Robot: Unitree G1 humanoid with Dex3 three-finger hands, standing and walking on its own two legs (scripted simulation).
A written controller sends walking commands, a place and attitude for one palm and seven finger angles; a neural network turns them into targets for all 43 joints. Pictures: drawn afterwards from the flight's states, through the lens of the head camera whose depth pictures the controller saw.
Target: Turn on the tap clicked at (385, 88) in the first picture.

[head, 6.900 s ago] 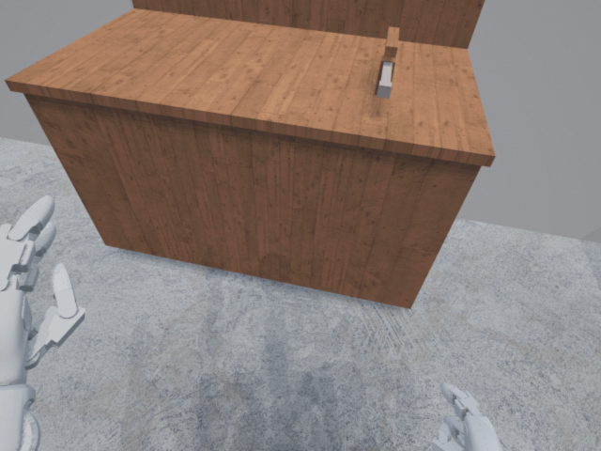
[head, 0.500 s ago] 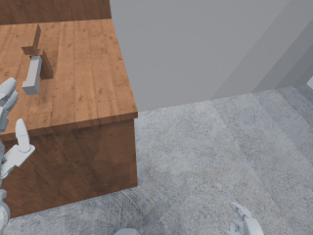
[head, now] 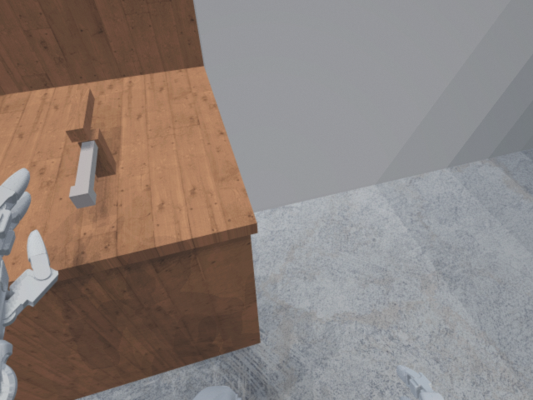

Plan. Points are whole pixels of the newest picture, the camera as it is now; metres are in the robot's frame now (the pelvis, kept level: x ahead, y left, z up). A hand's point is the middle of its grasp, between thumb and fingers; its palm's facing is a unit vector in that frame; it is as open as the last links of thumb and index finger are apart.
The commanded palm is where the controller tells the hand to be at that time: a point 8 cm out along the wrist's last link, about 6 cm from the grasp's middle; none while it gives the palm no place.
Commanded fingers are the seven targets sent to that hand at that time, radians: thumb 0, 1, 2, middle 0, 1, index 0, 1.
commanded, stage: shuffle to correct the standing spot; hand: left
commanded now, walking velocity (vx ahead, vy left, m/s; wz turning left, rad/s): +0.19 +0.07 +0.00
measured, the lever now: (83, 195) +0.38 +0.33 +0.10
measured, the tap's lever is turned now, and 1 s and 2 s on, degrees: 0 0 0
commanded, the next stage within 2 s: come to a stop and stand still in 0.06 s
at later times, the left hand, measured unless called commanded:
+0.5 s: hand (57, 232) +0.26 +0.28 +0.17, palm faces +0.46 -0.79 -0.40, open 7.5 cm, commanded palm +0.22 +0.30 +0.18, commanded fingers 0.00 0.90 0.90 -0.20 -0.30 -0.20 -0.30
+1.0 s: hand (58, 215) +0.28 +0.29 +0.17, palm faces +0.35 -0.83 -0.43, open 7.5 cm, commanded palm +0.21 +0.31 +0.18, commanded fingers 0.00 0.90 0.90 -0.20 -0.30 -0.20 -0.30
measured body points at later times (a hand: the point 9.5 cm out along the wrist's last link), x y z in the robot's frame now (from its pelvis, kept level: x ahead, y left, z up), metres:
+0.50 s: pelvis +0.06 +0.02 -0.01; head +0.05 +0.01 +0.44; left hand +0.23 +0.32 +0.19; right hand +0.23 -0.17 -0.10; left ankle +0.06 +0.16 -0.73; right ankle +0.09 -0.06 -0.74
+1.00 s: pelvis +0.03 +0.04 +0.00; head +0.05 +0.02 +0.45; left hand +0.26 +0.33 +0.20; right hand +0.19 -0.20 -0.09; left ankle +0.05 +0.14 -0.74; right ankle +0.09 -0.06 -0.74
